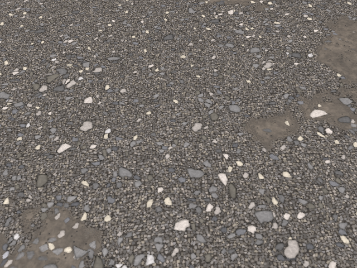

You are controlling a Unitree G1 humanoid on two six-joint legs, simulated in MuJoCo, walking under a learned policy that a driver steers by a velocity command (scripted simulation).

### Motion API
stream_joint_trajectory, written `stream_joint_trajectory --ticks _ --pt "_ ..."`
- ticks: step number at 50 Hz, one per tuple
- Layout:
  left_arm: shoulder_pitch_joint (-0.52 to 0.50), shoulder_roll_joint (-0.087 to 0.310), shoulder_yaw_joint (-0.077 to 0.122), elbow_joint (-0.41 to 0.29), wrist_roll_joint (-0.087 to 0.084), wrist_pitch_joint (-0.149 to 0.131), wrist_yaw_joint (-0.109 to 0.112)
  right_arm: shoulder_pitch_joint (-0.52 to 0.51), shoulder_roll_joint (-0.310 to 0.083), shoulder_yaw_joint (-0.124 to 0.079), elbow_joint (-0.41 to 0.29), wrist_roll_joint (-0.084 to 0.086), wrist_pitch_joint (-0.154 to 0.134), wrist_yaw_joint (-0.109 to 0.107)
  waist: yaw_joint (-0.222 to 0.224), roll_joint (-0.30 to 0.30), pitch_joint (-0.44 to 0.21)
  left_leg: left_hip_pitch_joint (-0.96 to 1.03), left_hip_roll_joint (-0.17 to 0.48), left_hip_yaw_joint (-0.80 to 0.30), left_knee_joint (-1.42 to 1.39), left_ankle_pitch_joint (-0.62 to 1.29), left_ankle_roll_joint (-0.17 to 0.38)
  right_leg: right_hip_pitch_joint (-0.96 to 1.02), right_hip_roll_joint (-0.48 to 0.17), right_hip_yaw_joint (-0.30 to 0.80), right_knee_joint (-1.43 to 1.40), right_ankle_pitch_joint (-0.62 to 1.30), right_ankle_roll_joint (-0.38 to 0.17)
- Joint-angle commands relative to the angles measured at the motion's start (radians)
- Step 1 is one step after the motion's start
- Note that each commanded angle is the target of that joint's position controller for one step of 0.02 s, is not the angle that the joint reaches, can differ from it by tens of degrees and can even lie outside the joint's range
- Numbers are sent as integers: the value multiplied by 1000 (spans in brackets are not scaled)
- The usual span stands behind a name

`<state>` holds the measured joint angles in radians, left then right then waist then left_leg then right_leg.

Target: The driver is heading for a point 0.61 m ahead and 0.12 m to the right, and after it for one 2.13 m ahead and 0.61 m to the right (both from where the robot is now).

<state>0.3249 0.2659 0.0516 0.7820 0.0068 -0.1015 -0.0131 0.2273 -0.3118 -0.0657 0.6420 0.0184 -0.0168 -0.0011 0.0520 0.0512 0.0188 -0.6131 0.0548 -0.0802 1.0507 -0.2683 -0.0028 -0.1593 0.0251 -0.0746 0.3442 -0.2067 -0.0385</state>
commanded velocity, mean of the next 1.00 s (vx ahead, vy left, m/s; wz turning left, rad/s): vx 0.50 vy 0.00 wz -0.33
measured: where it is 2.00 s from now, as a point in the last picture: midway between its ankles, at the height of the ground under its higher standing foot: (264, 152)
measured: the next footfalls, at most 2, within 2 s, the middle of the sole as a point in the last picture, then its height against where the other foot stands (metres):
left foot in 0.26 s outside the picture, level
right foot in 0.76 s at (242, 258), level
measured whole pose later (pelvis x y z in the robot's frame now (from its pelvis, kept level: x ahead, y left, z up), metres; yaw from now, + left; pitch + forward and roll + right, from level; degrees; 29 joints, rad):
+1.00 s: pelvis +0.51 -0.07 +0.00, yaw -25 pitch +1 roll +1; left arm 0.31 0.27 0.06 0.73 -0.01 -0.05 -0.02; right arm 0.12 -0.31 -0.07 0.71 -0.01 -0.09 -0.01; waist 0.04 0.03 0.06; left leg -0.62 0.10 -0.07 0.99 -0.23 -0.04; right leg -0.23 0.10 0.06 0.38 -0.16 -0.10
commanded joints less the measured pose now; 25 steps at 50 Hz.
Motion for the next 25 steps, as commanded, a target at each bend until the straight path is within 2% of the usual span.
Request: stream_joint_trajectory --ticks 1,4,6,8,10,11,12,13,14,15,16,17,18,19,21,23,25 --pt "-46 159 37 -41 -10 -13 1 -47 -14 6 -76 -7 -22 10 -20 -115 6 -91 36 -15 -162 114 -5 79 -267 200 -189 221 -177" --pt "-17 182 39 -9 -23 0 4 -146 3 19 -93 -6 -40 27 15 -114 26 -29 29 46 -338 234 -2 79 -243 126 -189 257 -156" --pt "35 191 38 19 -34 11 2 -218 5 21 -114 -2 -50 35 39 -115 44 9 12 73 -415 240 1 89 -249 138 -177 269 -154" --pt "63 207 40 40 -39 24 2 -252 -13 15 -132 3 -59 42 35 -128 53 33 -7 75 -476 200 16 129 -274 167 -148 301 -147" --pt "56 229 46 50 -43 36 7 -212 -46 1 -126 3 -67 44 -11 -145 33 126 -29 77 -537 163 41 154 -288 186 -86 386 -127" --pt "36 233 46 50 -46 39 10 -126 -71 -15 -101 -2 -69 40 -71 -141 -16 271 -52 95 -586 187 62 132 -264 160 9 508 -105" --pt "37 208 36 48 -41 37 11 13 -119 -41 -59 -11 -68 29 -138 -126 -114 499 -48 92 -587 215 89 59 -211 123 175 547 -75" --pt "25 138 8 15 -12 30 10 196 -198 -64 -32 -30 -60 12 -210 -21 -276 806 156 -111 -541 245 153 -152 -148 83 484 259 -29" --pt "148 29 -24 -3 -20 15 8 214 -254 -69 -28 -41 -52 9 -142 235 -411 1042 387 -531 -643 78 295 -477 -4 100 800 -368 24" --pt "90 147 6 14 -46 9 6 208 -155 -47 -27 -34 -51 11 -182 126 -356 967 359 -563 -711 -55 283 -570 -43 202 915 -370 26" --pt "17 180 21 -12 -60 8 6 150 -115 -32 -19 -22 -55 11 -165 107 -204 851 324 -406 -734 -37 246 -623 -83 184 929 -283 20" --pt "-20 165 21 -16 -51 12 11 89 -82 -22 -14 -19 -60 14 -134 64 -135 733 277 -300 -765 24 223 -597 -120 167 900 -202 25" --pt "-32 155 25 -18 -37 21 13 41 -51 -14 -9 -21 -66 18 -104 65 -79 635 242 -217 -802 84 211 -565 -141 167 858 -145 31" --pt "-9 136 26 -10 -37 34 12 10 -35 -12 -3 -28 -75 20 -72 77 -56 560 219 -149 -841 130 200 -504 -160 175 839 -102 38" --pt "2 90 20 -9 -40 58 12 -16 -35 -19 18 -30 -93 18 -43 53 -28 486 217 -65 -893 218 207 -467 -166 172 814 -66 51" --pt "-35 78 20 -30 -35 71 13 -20 -54 -28 40 -32 -102 12 -35 27 5 470 221 9 -919 285 208 -503 -168 182 760 -9 62" --pt "-83 70 17 -50 -30 72 6 -8 -71 -35 60 -34 -100 3 -45 14 22 487 212 80 -929 309 201 -529 -167 181 654 90 66"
